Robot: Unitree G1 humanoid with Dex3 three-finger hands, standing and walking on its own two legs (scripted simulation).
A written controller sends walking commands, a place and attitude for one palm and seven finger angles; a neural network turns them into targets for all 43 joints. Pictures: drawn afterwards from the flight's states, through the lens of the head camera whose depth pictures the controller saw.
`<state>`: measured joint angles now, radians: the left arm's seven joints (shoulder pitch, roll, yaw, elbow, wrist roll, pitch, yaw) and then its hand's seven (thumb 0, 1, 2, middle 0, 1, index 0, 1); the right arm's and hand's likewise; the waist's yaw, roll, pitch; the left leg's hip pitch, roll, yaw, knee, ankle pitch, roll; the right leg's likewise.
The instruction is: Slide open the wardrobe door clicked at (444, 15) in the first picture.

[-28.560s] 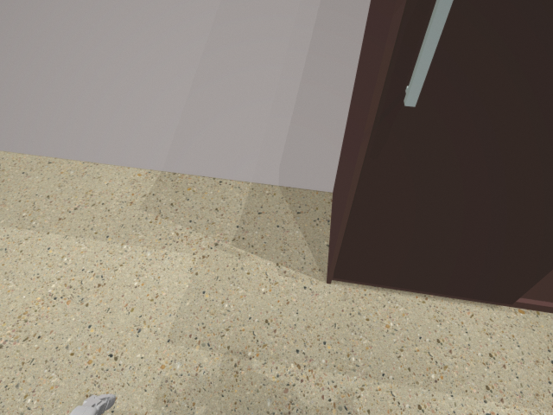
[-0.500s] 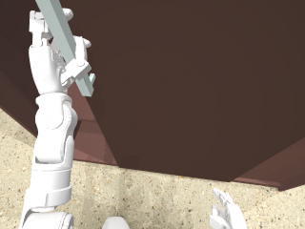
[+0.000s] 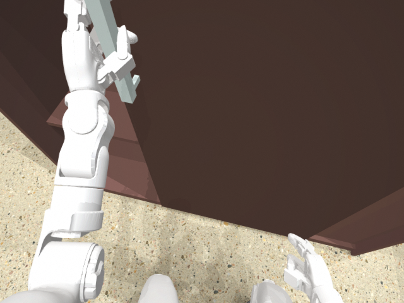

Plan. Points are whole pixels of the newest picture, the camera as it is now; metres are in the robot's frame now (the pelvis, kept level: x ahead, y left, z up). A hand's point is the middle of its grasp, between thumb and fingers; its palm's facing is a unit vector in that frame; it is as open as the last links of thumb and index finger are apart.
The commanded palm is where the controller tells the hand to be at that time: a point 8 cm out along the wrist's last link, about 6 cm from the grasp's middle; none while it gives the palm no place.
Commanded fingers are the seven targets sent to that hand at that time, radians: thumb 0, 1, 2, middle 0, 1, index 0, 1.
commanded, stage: step sideways, sliding the door along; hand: left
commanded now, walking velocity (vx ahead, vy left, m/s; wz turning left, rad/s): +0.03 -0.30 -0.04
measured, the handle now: (108, 7) +0.44 +0.25 +0.27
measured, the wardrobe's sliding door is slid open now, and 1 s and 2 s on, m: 0.43 0.51 0.51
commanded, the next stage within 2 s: stop walking and hold the door there in 0.90 s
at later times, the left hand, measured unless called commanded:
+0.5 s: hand (185, 65) +0.40 +0.12 +0.22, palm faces +0.43 -0.90 -0.01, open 7.3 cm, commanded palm +0.37 +0.09 +0.20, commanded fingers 0.00 0.90 0.90 -0.45 -1.40 -0.45 -1.40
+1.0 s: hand (190, 63) +0.41 +0.12 +0.22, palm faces +0.65 -0.76 -0.03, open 7.4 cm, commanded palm +0.37 +0.14 +0.18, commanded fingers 0.00 0.90 0.90 -0.45 -1.40 -0.45 -1.40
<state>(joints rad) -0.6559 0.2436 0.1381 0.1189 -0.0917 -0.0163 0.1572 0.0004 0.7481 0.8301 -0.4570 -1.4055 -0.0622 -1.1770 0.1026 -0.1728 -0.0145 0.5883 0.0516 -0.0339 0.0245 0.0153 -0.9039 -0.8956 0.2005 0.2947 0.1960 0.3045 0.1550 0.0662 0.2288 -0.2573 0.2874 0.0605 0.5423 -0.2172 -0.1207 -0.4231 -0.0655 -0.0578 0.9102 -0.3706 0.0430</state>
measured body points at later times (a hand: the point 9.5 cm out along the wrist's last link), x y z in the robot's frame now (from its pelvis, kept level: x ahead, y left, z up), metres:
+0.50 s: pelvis +0.01 -0.13 +0.00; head +0.08 -0.10 +0.44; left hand +0.37 +0.17 +0.22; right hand +0.23 -0.33 -0.09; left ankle +0.03 +0.05 -0.73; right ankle +0.06 -0.30 -0.66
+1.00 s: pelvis +0.06 -0.21 +0.01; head +0.14 -0.18 +0.45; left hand +0.37 +0.16 +0.22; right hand +0.27 -0.43 -0.09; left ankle +0.04 -0.12 -0.73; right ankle +0.07 -0.37 -0.66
